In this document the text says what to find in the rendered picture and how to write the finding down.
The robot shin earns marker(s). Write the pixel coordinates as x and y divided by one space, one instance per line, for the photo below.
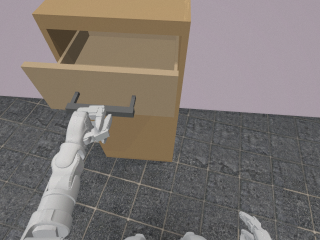
189 233
140 235

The drawer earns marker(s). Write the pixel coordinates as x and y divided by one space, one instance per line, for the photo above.
108 68

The handle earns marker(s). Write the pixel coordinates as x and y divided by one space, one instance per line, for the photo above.
115 111

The cabinet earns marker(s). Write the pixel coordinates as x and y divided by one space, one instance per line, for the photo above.
142 137

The robot right shin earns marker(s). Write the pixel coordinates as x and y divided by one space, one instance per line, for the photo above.
189 233

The right robot hand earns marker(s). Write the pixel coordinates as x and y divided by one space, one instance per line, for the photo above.
254 226

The left robot forearm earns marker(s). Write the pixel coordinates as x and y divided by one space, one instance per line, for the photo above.
53 217

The robot left shin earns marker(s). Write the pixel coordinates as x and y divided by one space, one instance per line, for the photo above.
140 235

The left robot hand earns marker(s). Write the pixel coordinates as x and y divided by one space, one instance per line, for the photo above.
80 124

